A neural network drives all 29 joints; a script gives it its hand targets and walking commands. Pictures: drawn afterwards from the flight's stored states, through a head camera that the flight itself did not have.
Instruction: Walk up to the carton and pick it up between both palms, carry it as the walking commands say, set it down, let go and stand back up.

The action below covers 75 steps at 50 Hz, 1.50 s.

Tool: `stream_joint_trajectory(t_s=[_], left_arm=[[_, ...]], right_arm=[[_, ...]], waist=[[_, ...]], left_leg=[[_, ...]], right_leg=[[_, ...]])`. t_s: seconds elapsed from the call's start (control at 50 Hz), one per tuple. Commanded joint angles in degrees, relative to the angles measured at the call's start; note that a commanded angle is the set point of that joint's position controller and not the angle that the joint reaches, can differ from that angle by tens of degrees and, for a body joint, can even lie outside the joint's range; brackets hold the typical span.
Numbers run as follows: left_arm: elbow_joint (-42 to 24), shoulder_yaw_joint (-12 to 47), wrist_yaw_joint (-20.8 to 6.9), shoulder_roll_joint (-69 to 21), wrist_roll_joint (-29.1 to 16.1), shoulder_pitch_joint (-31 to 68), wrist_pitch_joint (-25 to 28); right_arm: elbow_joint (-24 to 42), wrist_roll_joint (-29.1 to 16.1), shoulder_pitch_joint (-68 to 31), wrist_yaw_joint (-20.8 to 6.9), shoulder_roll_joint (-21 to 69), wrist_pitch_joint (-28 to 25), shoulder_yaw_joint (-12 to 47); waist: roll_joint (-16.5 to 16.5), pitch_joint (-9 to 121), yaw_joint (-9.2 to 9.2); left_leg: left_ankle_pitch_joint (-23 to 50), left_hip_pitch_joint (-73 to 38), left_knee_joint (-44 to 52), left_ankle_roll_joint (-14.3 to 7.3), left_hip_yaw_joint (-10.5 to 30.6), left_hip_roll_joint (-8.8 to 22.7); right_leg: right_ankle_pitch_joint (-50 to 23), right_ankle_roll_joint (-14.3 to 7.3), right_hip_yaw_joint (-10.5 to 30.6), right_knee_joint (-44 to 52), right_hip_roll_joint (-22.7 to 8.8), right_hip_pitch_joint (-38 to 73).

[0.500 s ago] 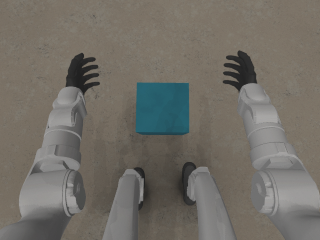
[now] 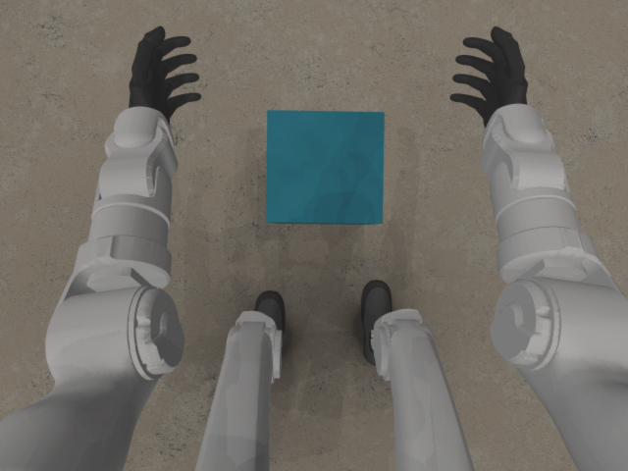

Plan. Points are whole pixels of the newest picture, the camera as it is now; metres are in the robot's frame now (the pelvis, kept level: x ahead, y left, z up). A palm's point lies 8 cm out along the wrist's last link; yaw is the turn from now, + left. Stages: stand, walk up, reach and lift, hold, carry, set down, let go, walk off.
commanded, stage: reach and lift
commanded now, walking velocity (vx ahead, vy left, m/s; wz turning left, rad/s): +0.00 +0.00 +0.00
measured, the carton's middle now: (322, 176) +0.48 +0.00 -0.51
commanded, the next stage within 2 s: none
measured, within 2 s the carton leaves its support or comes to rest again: neither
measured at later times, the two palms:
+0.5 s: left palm (193, 140) +0.50 +0.20 -0.28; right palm (441, 138) +0.51 -0.18 -0.29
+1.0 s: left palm (221, 158) +0.50 +0.20 -0.43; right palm (415, 154) +0.51 -0.17 -0.43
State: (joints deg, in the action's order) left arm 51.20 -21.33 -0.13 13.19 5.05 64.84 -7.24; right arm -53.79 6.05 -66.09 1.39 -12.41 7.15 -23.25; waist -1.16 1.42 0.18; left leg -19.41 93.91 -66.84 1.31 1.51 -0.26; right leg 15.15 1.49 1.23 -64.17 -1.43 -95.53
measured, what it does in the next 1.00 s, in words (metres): lowers itself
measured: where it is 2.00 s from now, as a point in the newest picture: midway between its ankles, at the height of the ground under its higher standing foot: (322, 343)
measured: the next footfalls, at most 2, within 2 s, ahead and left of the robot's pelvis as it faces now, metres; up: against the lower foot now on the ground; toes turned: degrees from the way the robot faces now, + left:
none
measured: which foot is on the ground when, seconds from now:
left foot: down 0.00-1.00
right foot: down 0.00-1.00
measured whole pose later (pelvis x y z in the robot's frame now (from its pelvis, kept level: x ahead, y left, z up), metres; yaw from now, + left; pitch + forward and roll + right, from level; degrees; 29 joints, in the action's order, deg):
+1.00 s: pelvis -0.02 +0.00 -0.24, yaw +0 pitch +44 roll +0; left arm 63.7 -4.8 6.2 20.6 -11.7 80.3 -1.6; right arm -66.1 -9.8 -81.3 6.6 -20.6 1.8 -7.1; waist -1.0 -15.4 0.8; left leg -34.1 129.8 -120.3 2.6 2.3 -2.0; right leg 28.5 3.0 3.2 -117.4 0.0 -132.4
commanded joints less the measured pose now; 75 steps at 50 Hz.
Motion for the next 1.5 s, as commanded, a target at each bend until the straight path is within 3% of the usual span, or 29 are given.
stream_joint_trajectory(t_s=[0.0, 0.06, 0.08, 0.12, 0.14, 0.16, 0.18, 0.2, 0.24, 0.3, 0.32, 0.4, 0.44, 0.46, 0.5, 0.62, 0.64, 0.74, 0.82, 0.92, 0.98, 1.04, 1.06, 1.12, 1.2, 1.26, 1.3, 1.38, 1.48], left_arm=[[-6.3, 0.8, 1.2, 6.5, -0.5, 16.6, 0.6], [-5.1, 2.1, 2.7, 7.2, -2.3, 18.4, 0.3], [-5.6, 2.3, 3.1, 8.0, -2.8, 18.8, 0.6], [-4.8, 2.4, 3.5, 9.4, -3.9, 15.6, 1.0], [-0.4, 3.4, 3.4, 8.0, -4.4, 11.2, 1.5], [-5.4, 4.1, 3.3, 8.1, -6.0, 10.6, 2.1], [-5.2, 3.5, 3.3, 9.8, -6.4, 9.9, 3.0], [-3.9, 3.8, 3.3, 9.9, -7.5, 9.6, 3.3], [-6.7, 4.7, 3.2, 10.7, -8.8, 11.8, 4.3], [-3.9, 5.7, 2.9, 10.7, -9.4, 11.9, 4.6], [-4.5, 6.3, 3.1, 10.4, -9.5, 13.4, 4.5], [-4.8, 7.6, 3.5, 11.4, -10.6, 17.1, 3.8], [-1.3, 8.0, 4.1, 11.4, -11.1, 18.2, 3.1], [-2.8, 8.5, 4.0, 12.2, -11.5, 20.6, 3.0], [-1.8, 9.7, 4.0, 12.3, -12.2, 23.2, 3.0], [5.6, 10.4, 5.3, 14.4, -11.3, 27.5, 1.7], [5.0, 10.3, 5.5, 15.1, -11.7, 27.6, 2.0], [8.6, 13.4, 6.1, 13.8, -14.2, 27.6, 3.8], [5.9, 14.3, 6.4, 14.4, -16.4, 29.1, 5.2], [7.2, 15.7, 6.8, 13.2, -16.6, 26.0, 6.9], [6.7, 15.9, 6.6, 14.3, -17.2, 27.4, 7.5], [4.3, 17.1, 6.9, 14.8, -17.4, 30.1, 7.8], [3.2, 17.7, 7.1, 14.8, -18.9, 30.9, 7.8], [3.0, 20.2, 7.4, 16.4, -20.7, 33.8, 6.9], [1.8, 21.4, 7.7, 18.5, -21.6, 38.7, 5.1], [6.0, 20.6, 7.3, 17.8, -21.2, 41.3, 4.6], [10.2, 19.5, 6.7, 16.5, -20.1, 39.3, 4.6], [12.9, 16.8, 5.5, 14.9, -17.7, 34.7, 4.8], [15.7, 15.0, 4.4, 11.9, -16.5, 29.2, 5.7]], right_arm=[[5.2, -1.2, -16.2, 0.6, -7.8, -0.9, 0.2], [8.7, -3.5, -21.5, 1.8, -9.7, -1.1, 2.6], [7.1, -5.2, -19.5, 2.2, -8.7, -1.0, 4.4], [7.3, -5.9, -16.0, 2.8, -8.0, -0.9, 5.9], [2.5, -6.1, -12.7, 3.0, -7.8, -1.0, 6.1], [9.1, -5.5, -12.6, 3.5, -8.0, -1.2, 5.6], [8.4, -6.3, -11.0, 4.1, -7.2, -1.6, 7.2], [6.7, -5.8, -9.0, 4.2, -7.2, -1.7, 7.4], [8.9, -7.2, -10.6, 4.3, -5.0, -2.0, 9.2], [10.6, -8.7, -14.0, 4.9, -6.5, -2.8, 10.4], [11.8, -8.9, -14.5, 5.2, -7.4, -2.9, 9.5], [8.2, -11.7, -17.6, 6.0, -8.1, -2.4, 12.1], [6.5, -10.3, -18.2, 6.5, -11.9, -2.4, 10.5], [5.8, -11.3, -20.1, 6.7, -11.8, -2.0, 11.1], [3.5, -11.5, -21.3, 6.7, -11.7, -2.2, 11.2], [-3.8, -14.5, -27.5, 6.5, -13.8, -1.8, 12.2], [-2.7, -14.8, -29.5, 6.5, -14.2, -2.4, 12.5], [-6.1, -16.7, -30.2, 5.6, -14.1, -3.7, 15.4], [-5.6, -15.5, -29.4, 5.7, -16.6, -5.4, 14.5], [-7.8, -15.5, -26.3, 5.4, -15.5, -6.6, 16.0], [-5.7, -15.7, -27.8, 5.5, -17.3, -7.6, 14.2], [-4.4, -18.7, -29.5, 5.7, -16.9, -8.1, 16.3], [-3.5, -18.6, -30.1, 5.8, -18.4, -8.3, 16.6], [-4.2, -19.6, -32.8, 6.4, -19.0, -7.1, 17.0], [-4.9, -24.2, -38.5, 6.6, -16.6, -4.9, 22.9], [-9.8, -25.2, -40.6, 5.6, -16.5, -4.4, 22.3], [-12.2, -24.1, -40.4, 5.5, -16.7, -4.8, 20.8], [-16.1, -17.9, -32.4, 5.8, -17.1, -6.0, 16.3], [-12.2, -15.2, -30.3, 5.6, -13.3, -7.0, 15.3]], waist=[[2.5, 51.3, -0.71], [1.1, 60.4, 1.03], [3.2, 60.0, 1.26], [0.9, 67.2, 1.19], [3.4, 62.8, 2.69], [-0.8, 71.3, 0.02], [-1.0, 69.9, 1.79], [-2.8, 68.9, 0.29], [-3.5, 67.8, 1.33], [-4.4, 61.2, 2.54], [-3.1, 61.5, 0.67], [-1.0, 62.2, 2.5], [-0.1, 60.8, -0.76], [1.0, 60.5, 0.6], [-0.5, 55.9, -1.35], [2.9, 51.3, 2.26], [0.9, 50.0, 2.84], [1.2, 52.0, 2.75], [-1.0, 53.4, -0.35], [-0.2, 53.5, 1.45], [0.8, 52.8, 0.24], [2.3, 55.3, 1.81], [1.7, 56.5, 0.15], [1.6, 58.3, -0.74], [-0.6, 61.8, 2.65], [2.0, 53.9, 2.35], [2.2, 46.4, 2.48], [1.0, 41.2, -0.55], [-0.4, 38.3, -1.05]], left_leg=[[4.9, -21.2, -0.5, 1.1, -4.4, -3.8], [5.6, -20.6, -6.0, 1.4, -4.7, -4.5], [7.1, -19.1, -7.7, 2.2, -5.6, -4.5], [10.6, -18.6, -11.4, 2.3, -5.6, -5.1], [10.7, -12.8, -13.6, 2.3, -6.2, -5.1], [14.4, -14.1, -14.9, 2.0, -5.2, -5.8], [14.9, -10.0, -16.6, 1.9, -5.7, -6.0], [14.5, -5.1, -17.3, 2.2, -5.6, -5.7], [15.6, -1.4, -19.2, 1.9, -5.5, -5.9], [12.8, 4.5, -22.1, 0.6, -5.1, -5.3], [13.9, 1.9, -22.6, 0.7, -5.0, -5.2], [8.1, 2.3, -25.8, 1.2, -6.3, -4.4], [4.8, 2.6, -27.4, 1.4, -6.3, -3.9], [3.0, 3.0, -28.0, 1.5, -7.3, -4.0], [0.3, 6.1, -28.9, 1.0, -6.3, -3.7], [-8.0, 5.5, -33.2, 1.5, -6.8, -2.4], [-8.5, 7.3, -33.2, 0.7, -6.5, -2.4], [-2.5, 7.6, -38.0, 1.5, -5.7, -1.8], [4.5, 5.3, -41.2, 1.7, -3.8, -2.0], [9.1, 7.3, -44.5, 2.0, -4.0, -2.2], [8.5, 7.4, -46.0, 1.9, -3.5, -1.6], [10.5, 3.6, -46.9, 1.8, -3.5, -1.4], [9.1, 3.9, -47.7, 2.1, -4.0, -1.2], [5.6, -0.2, -47.6, 1.6, -3.5, -1.2], [1.5, -3.2, -48.1, 1.3, -5.2, -1.0], [-1.0, -0.5, -47.1, 1.8, -5.5, -0.2], [-3.8, 3.9, -46.0, 1.1, -4.9, -0.5], [-1.7, 8.3, -46.2, 1.6, -4.2, -1.3], [-0.8, 12.9, -46.1, 1.0, -4.0, -2.2]], right_leg=[[0.0, -0.1, -6.3, -4.9, 6.9, 21.1], [-1.2, 1.0, -6.8, -11.1, 7.0, 22.9], [-3.3, 0.5, -5.9, -12.4, 7.1, 22.5], [-9.3, 0.9, -5.6, -16.5, 7.1, 26.2], [-9.9, 0.7, -4.2, -18.9, 7.1, 23.0], [-17.0, 0.8, -4.1, -20.3, 7.0, 29.3], [-18.1, 0.9, -2.9, -21.5, 6.8, 28.6], [-21.1, 0.8, -2.7, -23.0, 6.4, 30.5], [-24.0, 0.8, -1.7, -24.6, 6.0, 31.2], [-20.3, 1.6, -1.7, -27.5, 5.1, 24.5], [-19.9, 1.8, -2.4, -27.4, 5.4, 22.5], [-11.6, 1.5, -3.3, -31.3, 4.7, 20.1], [-7.8, 2.0, -4.3, -32.3, 5.0, 17.1], [-5.0, 1.5, -3.3, -31.8, 4.4, 17.8], [-3.0, 1.5, -4.2, -33.3, 4.4, 13.0], [7.4, 0.7, -5.0, -37.6, 3.7, 6.1], [8.1, 1.0, -5.3, -38.2, 3.6, 5.8], [2.1, 1.4, -4.3, -43.4, 3.6, 5.8], [-3.5, 1.4, -4.5, -46.2, 3.2, 4.3], [-9.1, 0.8, -3.0, -48.9, 3.1, 6.2], [-8.2, 1.0, -3.5, -50.4, 3.0, 3.3], [-10.0, 1.4, -3.5, -51.7, 3.1, 3.9], [-8.7, 1.3, -4.0, -52.3, 3.0, 4.2], [-3.2, 1.3, -5.4, -53.2, 2.9, 2.7], [1.1, 0.6, -4.7, -52.6, 2.5, 9.3], [2.5, 0.9, -4.5, -53.1, 2.3, 7.1], [4.7, 0.8, -3.8, -52.6, 2.6, 3.6], [0.9, 1.2, -4.0, -52.4, 2.9, 4.1], [-1.4, 1.5, -4.6, -51.6, 3.9, 0.6]])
